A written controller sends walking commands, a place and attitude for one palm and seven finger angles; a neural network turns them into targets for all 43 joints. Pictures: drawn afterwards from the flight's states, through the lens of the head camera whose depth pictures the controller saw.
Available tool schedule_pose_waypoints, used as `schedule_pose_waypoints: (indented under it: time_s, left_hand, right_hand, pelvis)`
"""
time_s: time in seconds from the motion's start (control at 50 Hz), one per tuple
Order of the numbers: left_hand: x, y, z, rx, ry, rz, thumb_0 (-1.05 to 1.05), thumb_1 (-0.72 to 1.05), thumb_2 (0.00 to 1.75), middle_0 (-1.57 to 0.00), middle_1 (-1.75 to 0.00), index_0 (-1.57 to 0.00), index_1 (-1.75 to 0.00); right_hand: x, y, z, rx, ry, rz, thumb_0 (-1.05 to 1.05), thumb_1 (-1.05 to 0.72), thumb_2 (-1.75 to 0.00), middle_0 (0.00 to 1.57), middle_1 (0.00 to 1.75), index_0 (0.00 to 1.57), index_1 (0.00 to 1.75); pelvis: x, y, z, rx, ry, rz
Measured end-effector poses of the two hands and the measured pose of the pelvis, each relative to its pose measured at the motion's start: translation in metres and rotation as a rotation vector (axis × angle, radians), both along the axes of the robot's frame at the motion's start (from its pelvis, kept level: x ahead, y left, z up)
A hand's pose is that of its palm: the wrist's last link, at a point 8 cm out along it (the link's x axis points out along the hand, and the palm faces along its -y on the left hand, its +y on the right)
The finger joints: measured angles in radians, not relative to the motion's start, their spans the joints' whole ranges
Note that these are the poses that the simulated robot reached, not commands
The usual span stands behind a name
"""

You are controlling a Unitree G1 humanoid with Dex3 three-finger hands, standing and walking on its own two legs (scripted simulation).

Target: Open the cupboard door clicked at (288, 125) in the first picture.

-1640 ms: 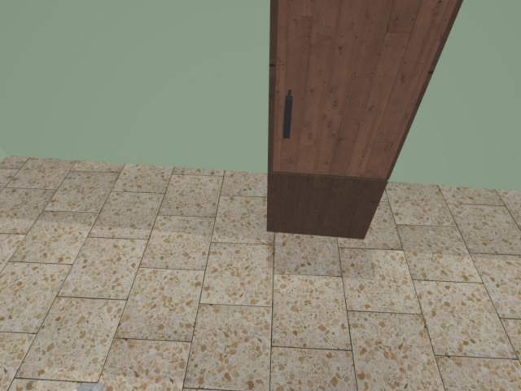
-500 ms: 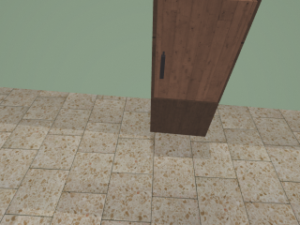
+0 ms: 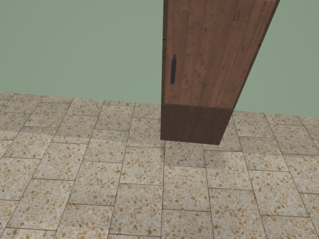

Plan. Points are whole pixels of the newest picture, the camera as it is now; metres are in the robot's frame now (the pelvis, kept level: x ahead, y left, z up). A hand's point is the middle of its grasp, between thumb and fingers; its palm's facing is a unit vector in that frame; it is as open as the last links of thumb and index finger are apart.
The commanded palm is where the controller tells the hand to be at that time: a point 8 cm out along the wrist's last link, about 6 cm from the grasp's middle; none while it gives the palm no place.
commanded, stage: walk to a spot facing it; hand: left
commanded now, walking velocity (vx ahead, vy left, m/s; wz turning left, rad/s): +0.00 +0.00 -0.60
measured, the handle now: (173, 69) +0.91 -0.02 -0.08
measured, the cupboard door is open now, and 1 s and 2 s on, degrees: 0 0 0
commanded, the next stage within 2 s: none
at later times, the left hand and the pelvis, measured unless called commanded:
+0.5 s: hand out of the picture +0.05 +0.17 -0.18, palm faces -0.16 -0.95 -0.27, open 7.4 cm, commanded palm none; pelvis -0.03 -0.02 -0.03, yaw -12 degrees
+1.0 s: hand out of the picture +0.13 +0.21 -0.18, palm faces -0.41 -0.88 -0.24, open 7.4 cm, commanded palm none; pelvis -0.04 +0.04 -0.01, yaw -30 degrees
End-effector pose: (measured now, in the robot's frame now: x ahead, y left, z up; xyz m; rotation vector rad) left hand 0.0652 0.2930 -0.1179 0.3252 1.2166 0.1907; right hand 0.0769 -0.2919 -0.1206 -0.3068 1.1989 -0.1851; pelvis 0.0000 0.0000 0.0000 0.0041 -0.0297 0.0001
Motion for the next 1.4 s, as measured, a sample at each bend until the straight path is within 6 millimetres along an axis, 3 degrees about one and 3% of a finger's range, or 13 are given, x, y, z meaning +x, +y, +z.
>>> schedule_pose_waypoints:
  time_s: [0.18, 0.32, 0.44, 0.56, 0.74, 0.88, 1.02, 1.12, 1.2, 1.34, 1.4]
  left_hand:
    - [0.0, -0.01, -0.008, -0.008, 0.032, -0.018, 0.01, 0.9, 0.9, -0.2, -0.3, -0.2, -0.3]
    - [-0.003, -0.039, -0.027, -0.06, 0.071, -0.077, 0.01, 0.9, 0.9, -0.2, -0.3, -0.2, -0.3]
    - [-0.006, -0.07, -0.034, -0.067, 0.055, -0.117, 0.01, 0.9, 0.9, -0.2, -0.3, -0.2, -0.3]
    - [-0.017, -0.087, -0.021, -0.083, 0.094, -0.14, 0.01, 0.9, 0.9, -0.2, -0.3, -0.2, -0.3]
    - [0.004, -0.075, -0.017, -0.084, 0.085, -0.228, 0.01, 0.9, 0.9, -0.21, -0.3, -0.2, -0.3]
    - [0.04, -0.045, -0.029, -0.09, 0.046, -0.318, 0.01, 0.9, 0.9, -0.2, -0.3, -0.2, -0.3]
    - [0.079, -0.037, -0.024, -0.109, 0.014, -0.425, 0.01, 0.91, 0.9, -0.2, -0.3, -0.2, -0.3]
    - [0.094, -0.052, -0.02, -0.111, 0.032, -0.511, 0.01, 0.91, 0.9, -0.2, -0.3, -0.19, -0.3]
    - [0.105, -0.083, -0.02, -0.112, 0.046, -0.607, 0.01, 0.91, 0.9, -0.2, -0.3, -0.19, -0.3]
    - [0.12, -0.159, -0.022, -0.126, -0.044, -0.779, 0.01, 0.91, 0.9, -0.2, -0.3, -0.19, -0.3]
    - [0.115, -0.176, -0.016, -0.14, -0.062, -0.793, 0.01, 0.91, 0.9, -0.2, -0.3, -0.2, -0.3]
  right_hand:
    - [-0.008, 0.006, -0.007, 0.011, -0.023, -0.056, 0.01, -0.91, -0.9, 0.2, 0.3, 0.2, 0.3]
    - [-0.043, 0.02, -0.028, 0.072, -0.02, -0.15, 0.0, -0.91, -0.9, 0.2, 0.3, 0.2, 0.3]
    - [-0.074, 0.013, -0.056, 0.126, 0.011, -0.228, 0.01, -0.9, -0.9, 0.2, 0.3, 0.2, 0.3]
    - [-0.089, 0.009, -0.039, 0.128, 0.013, -0.281, 0.01, -0.91, -0.9, 0.2, 0.3, 0.2, 0.3]
    - [-0.099, 0.008, -0.015, 0.071, -0.066, -0.37, 0.01, -0.91, -0.9, 0.2, 0.3, 0.2, 0.3]
    - [-0.113, 0.031, -0.002, 0.005, -0.15, -0.432, 0.01, -0.91, -0.9, 0.2, 0.3, 0.2, 0.3]
    - [-0.167, 0.071, 0.009, -0.007, -0.097, -0.527, 0.01, -0.91, -0.9, 0.2, 0.3, 0.2, 0.3]
    - [-0.205, 0.093, 0.003, 0.019, -0.063, -0.631, 0.01, -0.9, -0.9, 0.2, 0.3, 0.2, 0.3]
    - [-0.245, 0.11, -0.007, 0.056, -0.021, -0.732, 0.01, -0.9, -0.9, 0.2, 0.3, 0.2, 0.3]
    - [-0.323, 0.125, -0.041, 0.131, 0.09, -0.888, 0.01, -0.9, -0.9, 0.2, 0.3, 0.2, 0.3]
    - [-0.336, 0.122, -0.039, 0.146, 0.132, -0.917, 0.01, -0.91, -0.9, 0.2, 0.3, 0.2, 0.3]
  pelvis:
    - [-0.004, -0.001, -0.005, 0.002, 0.009, -0.058]
    - [-0.015, -0.006, -0.018, 0.028, 0.012, -0.135]
    - [-0.024, -0.021, -0.033, 0.023, 0.005, -0.195]
    - [-0.031, -0.024, -0.016, 0.027, 0.027, -0.248]
    - [-0.036, -0.009, -0.007, 0.033, 0.05, -0.355]
    - [-0.041, 0.024, -0.014, 0.008, 0.062, -0.438]
    - [-0.044, 0.043, -0.006, -0.01, 0.035, -0.534]
    - [-0.045, 0.047, -0.004, -0.022, 0.031, -0.611]
    - [-0.051, 0.043, -0.006, -0.02, 0.03, -0.674]
    - [-0.068, 0.022, -0.025, -0.01, 0.037, -0.769]
    - [-0.067, 0.014, -0.02, -0.012, 0.034, -0.793]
